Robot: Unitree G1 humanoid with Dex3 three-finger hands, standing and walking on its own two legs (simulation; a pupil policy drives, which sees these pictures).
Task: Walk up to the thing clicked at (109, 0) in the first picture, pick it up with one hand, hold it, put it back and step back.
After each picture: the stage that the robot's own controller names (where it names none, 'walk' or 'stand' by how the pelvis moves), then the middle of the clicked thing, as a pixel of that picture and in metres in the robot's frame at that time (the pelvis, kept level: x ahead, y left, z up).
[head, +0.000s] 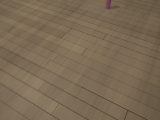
stand; (108, 0) +2.21 -0.38 -0.66
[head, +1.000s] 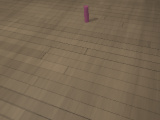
walk; (86, 14) +2.09 +0.08 -0.64
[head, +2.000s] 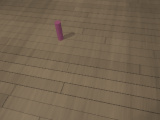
walk; (59, 30) +1.44 +0.37 -0.65
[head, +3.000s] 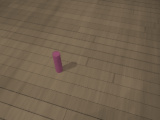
walk; (57, 62) +0.94 +0.30 -0.64
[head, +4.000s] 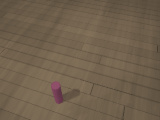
walk; (57, 93) +0.61 +0.23 -0.62
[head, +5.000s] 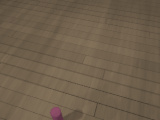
stand; (57, 118) +0.42 +0.20 -0.63
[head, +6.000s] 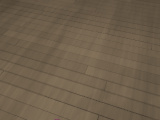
stand; out of the picture +0.38 +0.19 -0.66
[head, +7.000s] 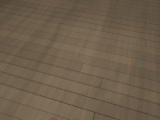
stand; out of the picture +0.38 +0.21 -0.66
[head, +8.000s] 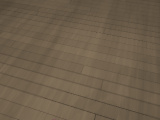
stand; out of the picture +0.38 +0.21 -0.66
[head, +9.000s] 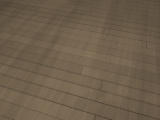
stand; out of the picture +0.37 +0.22 -0.66
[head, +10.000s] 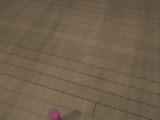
go down; (56, 119) +0.39 +0.20 -0.65
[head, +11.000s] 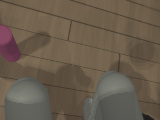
go down; (7, 47) +0.45 +0.25 -0.24
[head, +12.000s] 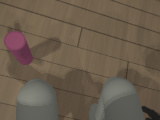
close in; (21, 51) +0.45 +0.24 -0.26
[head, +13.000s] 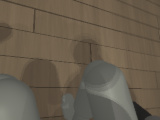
close in; out of the picture +0.43 +0.29 -0.16
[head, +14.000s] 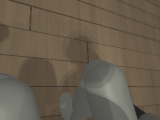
lift; out of the picture +0.42 +0.29 -0.16
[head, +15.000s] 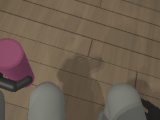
lift; (17, 68) +0.34 +0.23 -0.02
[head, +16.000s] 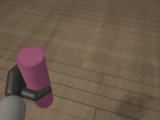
hold; (38, 82) +0.32 +0.16 +0.07
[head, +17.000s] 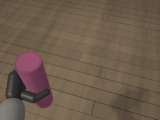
hold; (37, 84) +0.32 +0.16 +0.03
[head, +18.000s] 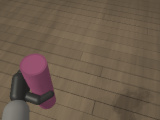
hold; (41, 86) +0.32 +0.15 +0.03
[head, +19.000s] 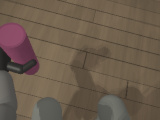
crouch; (23, 54) +0.42 +0.20 -0.04
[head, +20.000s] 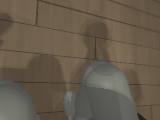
lower; out of the picture +0.43 +0.28 -0.17
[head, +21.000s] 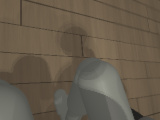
lower; out of the picture +0.44 +0.30 -0.16
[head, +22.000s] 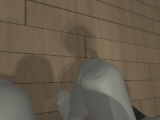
lower; out of the picture +0.43 +0.30 -0.16
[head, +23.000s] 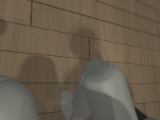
lower; out of the picture +0.42 +0.30 -0.16
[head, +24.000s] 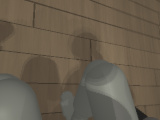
loosen; out of the picture +0.42 +0.28 -0.16
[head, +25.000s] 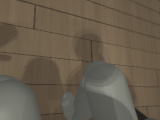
withdraw; out of the picture +0.42 +0.28 -0.17
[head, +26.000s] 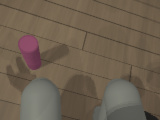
walk; (31, 55) +0.45 +0.23 -0.24
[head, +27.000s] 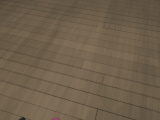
stand; out of the picture +0.38 +0.17 -0.59
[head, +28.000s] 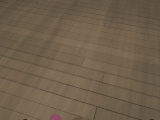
stand; out of the picture +0.39 +0.18 -0.60
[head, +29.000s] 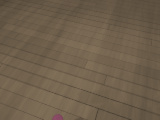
stand; out of the picture +0.39 +0.17 -0.62
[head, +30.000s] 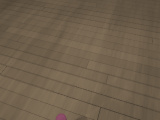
walk; out of the picture +0.41 +0.17 -0.65
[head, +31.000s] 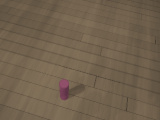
walk; (64, 90) +0.56 +0.10 -0.64
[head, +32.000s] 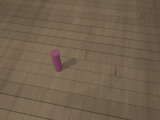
walk; (56, 61) +0.84 +0.26 -0.62
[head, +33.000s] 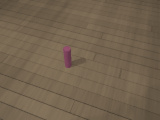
stand; (67, 57) +1.01 +0.17 -0.64
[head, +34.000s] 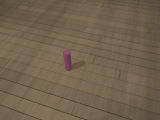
stand; (67, 60) +1.03 +0.18 -0.66
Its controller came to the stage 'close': yes
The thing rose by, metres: 0.67
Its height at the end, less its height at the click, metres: +0.00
